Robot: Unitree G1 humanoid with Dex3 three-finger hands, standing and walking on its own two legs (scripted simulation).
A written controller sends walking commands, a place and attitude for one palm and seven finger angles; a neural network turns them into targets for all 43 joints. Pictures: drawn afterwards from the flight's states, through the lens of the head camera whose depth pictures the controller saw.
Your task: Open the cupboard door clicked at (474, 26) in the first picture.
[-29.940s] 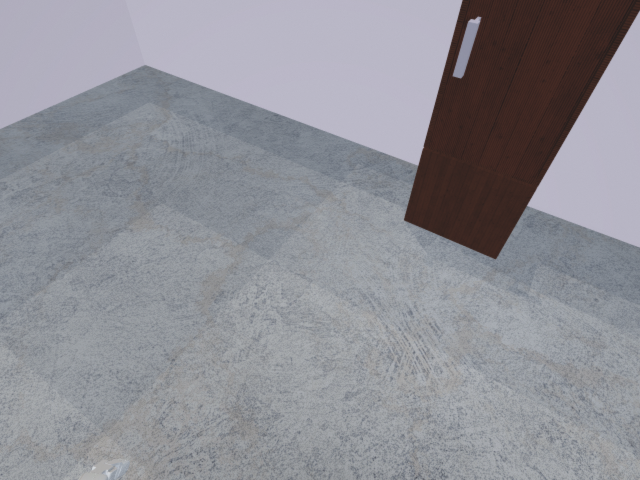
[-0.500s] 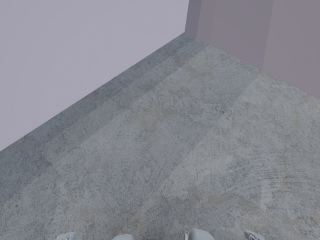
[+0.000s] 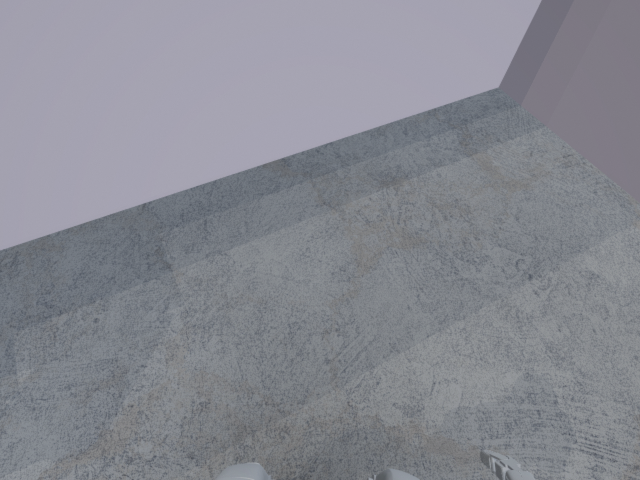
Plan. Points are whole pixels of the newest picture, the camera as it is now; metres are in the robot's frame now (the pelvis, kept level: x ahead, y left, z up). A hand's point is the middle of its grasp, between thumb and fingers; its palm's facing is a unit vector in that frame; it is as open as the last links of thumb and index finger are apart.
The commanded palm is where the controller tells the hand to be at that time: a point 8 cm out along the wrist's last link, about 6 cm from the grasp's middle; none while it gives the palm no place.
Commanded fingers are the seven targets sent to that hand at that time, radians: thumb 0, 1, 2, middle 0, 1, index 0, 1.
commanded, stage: turn to face it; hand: left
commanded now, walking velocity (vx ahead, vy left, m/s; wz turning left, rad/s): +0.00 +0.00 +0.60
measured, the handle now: out of the picture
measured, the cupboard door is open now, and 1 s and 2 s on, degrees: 44 44 44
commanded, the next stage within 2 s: take the last steps up to it in 1.98 s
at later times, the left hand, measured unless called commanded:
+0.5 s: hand out of the picture +0.05 +0.15 -0.14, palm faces +0.26 -0.93 -0.25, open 7.4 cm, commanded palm none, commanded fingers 0.00 0.90 0.90 -0.20 -0.30 -0.20 -0.30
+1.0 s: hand out of the picture +0.01 +0.15 -0.14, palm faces +0.55 -0.77 -0.33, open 7.4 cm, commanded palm none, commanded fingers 0.00 0.90 0.90 -0.20 -0.30 -0.20 -0.30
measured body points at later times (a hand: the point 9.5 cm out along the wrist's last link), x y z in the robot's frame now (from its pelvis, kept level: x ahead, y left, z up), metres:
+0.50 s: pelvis +0.02 -0.06 +0.02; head +0.08 -0.05 +0.46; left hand +0.04 +0.20 -0.12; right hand +0.17 -0.29 -0.13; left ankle -0.03 +0.07 -0.67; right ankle +0.02 -0.17 -0.72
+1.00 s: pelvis +0.05 -0.09 +0.01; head +0.11 -0.08 +0.45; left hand -0.02 +0.19 -0.11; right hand +0.26 -0.26 -0.15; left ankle -0.03 +0.04 -0.68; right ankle +0.10 -0.19 -0.72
